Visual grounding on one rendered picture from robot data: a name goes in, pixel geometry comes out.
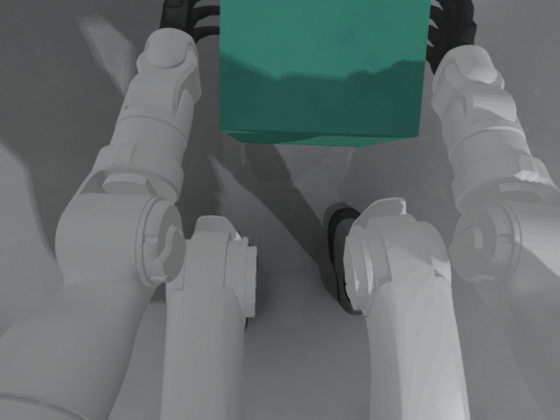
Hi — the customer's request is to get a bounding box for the left robot hand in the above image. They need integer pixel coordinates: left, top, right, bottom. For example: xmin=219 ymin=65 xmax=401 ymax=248
xmin=159 ymin=0 xmax=220 ymax=45

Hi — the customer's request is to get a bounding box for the right robot hand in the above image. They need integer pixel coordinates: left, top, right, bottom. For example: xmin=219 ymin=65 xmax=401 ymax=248
xmin=426 ymin=0 xmax=477 ymax=75

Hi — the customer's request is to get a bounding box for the robot shin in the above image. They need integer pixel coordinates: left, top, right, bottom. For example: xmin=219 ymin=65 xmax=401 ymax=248
xmin=165 ymin=215 xmax=242 ymax=304
xmin=345 ymin=198 xmax=452 ymax=297

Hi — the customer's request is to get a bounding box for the right robot shin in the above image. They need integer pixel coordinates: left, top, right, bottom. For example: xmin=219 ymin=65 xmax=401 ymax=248
xmin=345 ymin=198 xmax=452 ymax=297

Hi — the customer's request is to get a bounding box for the robot left upper arm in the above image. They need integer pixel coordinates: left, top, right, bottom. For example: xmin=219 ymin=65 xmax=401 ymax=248
xmin=0 ymin=192 xmax=186 ymax=420

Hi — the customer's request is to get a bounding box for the carton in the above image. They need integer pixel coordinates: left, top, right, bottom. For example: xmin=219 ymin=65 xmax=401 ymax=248
xmin=219 ymin=0 xmax=431 ymax=147

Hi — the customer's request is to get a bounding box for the left robot shin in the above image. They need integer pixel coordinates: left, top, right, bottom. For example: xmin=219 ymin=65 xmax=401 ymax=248
xmin=165 ymin=215 xmax=242 ymax=304

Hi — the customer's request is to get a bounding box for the robot left forearm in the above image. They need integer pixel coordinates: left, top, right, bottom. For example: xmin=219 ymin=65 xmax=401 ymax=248
xmin=55 ymin=28 xmax=201 ymax=266

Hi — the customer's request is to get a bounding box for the robot right forearm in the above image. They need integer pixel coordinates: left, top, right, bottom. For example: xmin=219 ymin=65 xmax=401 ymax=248
xmin=431 ymin=45 xmax=560 ymax=214

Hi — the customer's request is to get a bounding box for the robot right upper arm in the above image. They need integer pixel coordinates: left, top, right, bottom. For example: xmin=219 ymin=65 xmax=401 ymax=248
xmin=449 ymin=199 xmax=560 ymax=420

